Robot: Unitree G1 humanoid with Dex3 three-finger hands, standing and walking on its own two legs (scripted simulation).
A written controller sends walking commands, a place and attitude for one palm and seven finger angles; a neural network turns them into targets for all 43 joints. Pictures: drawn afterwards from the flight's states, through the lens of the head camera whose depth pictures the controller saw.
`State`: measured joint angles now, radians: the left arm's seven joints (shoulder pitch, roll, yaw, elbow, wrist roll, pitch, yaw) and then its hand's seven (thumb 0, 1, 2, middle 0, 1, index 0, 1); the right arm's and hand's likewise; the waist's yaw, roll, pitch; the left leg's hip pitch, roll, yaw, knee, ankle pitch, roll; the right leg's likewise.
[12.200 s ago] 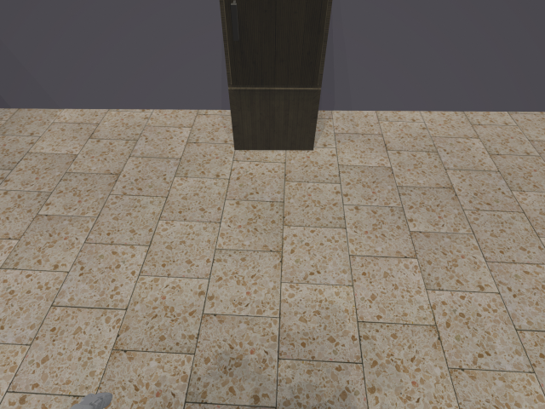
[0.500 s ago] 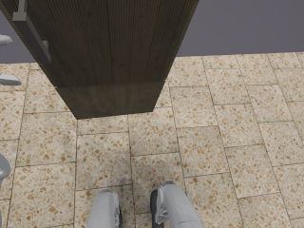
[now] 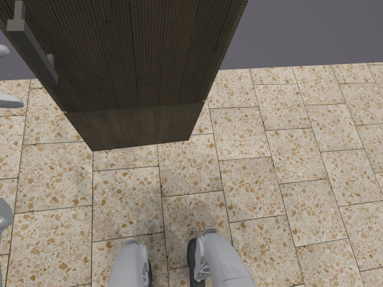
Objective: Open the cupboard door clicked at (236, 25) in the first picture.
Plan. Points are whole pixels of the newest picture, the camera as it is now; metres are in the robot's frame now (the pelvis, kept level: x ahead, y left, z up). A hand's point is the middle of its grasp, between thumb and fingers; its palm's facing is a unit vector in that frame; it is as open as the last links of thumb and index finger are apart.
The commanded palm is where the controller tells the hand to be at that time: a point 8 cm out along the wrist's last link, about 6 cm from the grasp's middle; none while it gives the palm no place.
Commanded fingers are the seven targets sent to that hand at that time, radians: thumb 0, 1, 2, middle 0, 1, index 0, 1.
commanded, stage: move the hooked fingers beside the handle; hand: left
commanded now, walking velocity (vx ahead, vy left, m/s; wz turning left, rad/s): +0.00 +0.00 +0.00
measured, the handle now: (37, 47) +0.55 +0.25 +0.05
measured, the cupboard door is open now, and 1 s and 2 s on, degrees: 0 0 0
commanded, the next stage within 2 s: slide the fingers in behind the handle in 0.34 s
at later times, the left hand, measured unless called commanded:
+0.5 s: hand out of the picture +0.49 +0.31 +0.06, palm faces +0.09 -1.00 -0.02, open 14.0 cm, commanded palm +0.48 +0.34 +0.05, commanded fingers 0.00 -0.50 0.30 -0.30 -1.20 -0.30 -1.20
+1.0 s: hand (13, 69) +0.50 +0.28 +0.05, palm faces +0.08 -1.00 -0.02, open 14.0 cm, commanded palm +0.48 +0.30 +0.05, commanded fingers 0.00 -0.50 0.30 -0.30 -1.20 -0.30 -1.20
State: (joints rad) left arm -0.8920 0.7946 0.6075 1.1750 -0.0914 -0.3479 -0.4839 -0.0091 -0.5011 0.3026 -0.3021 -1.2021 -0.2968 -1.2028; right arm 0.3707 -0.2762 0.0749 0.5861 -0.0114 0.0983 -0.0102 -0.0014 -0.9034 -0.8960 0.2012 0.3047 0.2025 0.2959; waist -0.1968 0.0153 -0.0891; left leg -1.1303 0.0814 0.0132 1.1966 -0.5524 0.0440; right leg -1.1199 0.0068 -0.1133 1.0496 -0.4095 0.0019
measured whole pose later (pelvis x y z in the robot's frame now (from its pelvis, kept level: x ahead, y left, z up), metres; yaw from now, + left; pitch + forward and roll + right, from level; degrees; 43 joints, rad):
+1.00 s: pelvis +0.00 +0.00 +0.00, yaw +0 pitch +27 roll -5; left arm -0.88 0.71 0.54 1.15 -0.10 -0.38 -0.41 -0.01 -0.50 0.30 -0.30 -1.20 -0.30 -1.20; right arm 0.37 -0.27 0.07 0.59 -0.01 0.09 -0.01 0.00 -0.90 -0.90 0.20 0.30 0.20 0.30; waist -0.19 0.02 -0.09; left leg -1.12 0.08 0.02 1.20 -0.55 0.04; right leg -1.11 0.00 -0.10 1.06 -0.41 0.00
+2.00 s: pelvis +0.00 -0.02 +0.00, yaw +1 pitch +26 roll -4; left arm -0.88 0.61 0.48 1.16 -0.10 -0.43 -0.32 -0.01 -0.50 0.30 -0.30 -1.20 -0.30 -1.20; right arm 0.36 -0.27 0.05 0.61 -0.01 0.08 0.00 0.00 -0.91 -0.90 0.20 0.30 0.20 0.30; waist -0.18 0.02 -0.10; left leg -1.09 0.07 0.02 1.17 -0.55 0.02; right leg -1.10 0.00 -0.10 1.07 -0.43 -0.02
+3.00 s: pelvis -0.01 -0.01 +0.00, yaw +1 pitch +26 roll -4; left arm -0.89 0.55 0.46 1.16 -0.08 -0.44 -0.27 0.00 0.68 0.84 -0.38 -1.35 -0.38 -1.35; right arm 0.35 -0.26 0.06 0.61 -0.02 0.07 0.00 0.00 -0.90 -0.90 0.20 0.30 0.20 0.30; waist -0.18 0.03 -0.10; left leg -1.10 0.06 0.02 1.20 -0.55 0.04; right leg -1.11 -0.01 -0.09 1.09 -0.43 0.00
